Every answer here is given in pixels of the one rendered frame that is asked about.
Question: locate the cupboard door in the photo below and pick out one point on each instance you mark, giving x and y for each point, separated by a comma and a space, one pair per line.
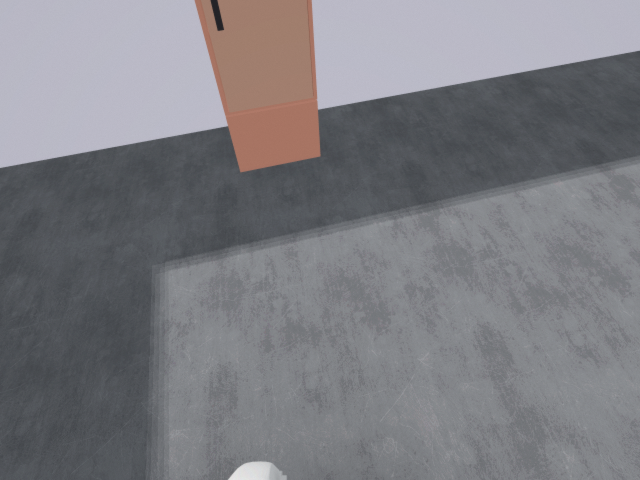
263, 53

